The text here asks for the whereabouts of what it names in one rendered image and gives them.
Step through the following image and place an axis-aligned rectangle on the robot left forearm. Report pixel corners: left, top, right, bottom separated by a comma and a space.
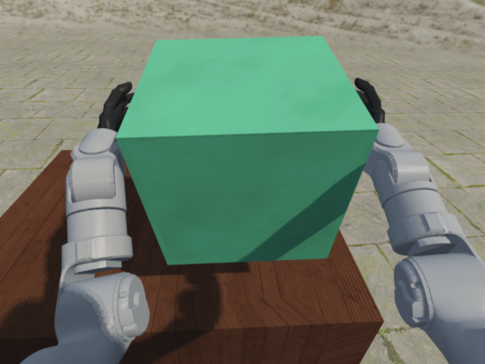
55, 128, 133, 340

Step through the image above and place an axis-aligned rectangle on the robot left upper arm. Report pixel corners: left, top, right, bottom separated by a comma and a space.
20, 272, 150, 364

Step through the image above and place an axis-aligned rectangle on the carton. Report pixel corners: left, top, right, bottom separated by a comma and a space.
115, 36, 379, 265

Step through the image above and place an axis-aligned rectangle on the right robot hand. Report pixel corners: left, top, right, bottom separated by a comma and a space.
355, 78, 385, 124

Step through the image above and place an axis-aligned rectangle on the pedestal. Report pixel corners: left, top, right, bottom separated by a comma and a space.
0, 150, 384, 364

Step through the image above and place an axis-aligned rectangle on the left robot hand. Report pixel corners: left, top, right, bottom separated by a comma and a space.
97, 82, 134, 132

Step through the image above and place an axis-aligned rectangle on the robot right upper arm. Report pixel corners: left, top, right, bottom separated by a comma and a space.
394, 253, 485, 364

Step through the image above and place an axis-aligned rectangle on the robot right forearm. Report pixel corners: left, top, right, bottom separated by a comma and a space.
363, 123, 485, 268

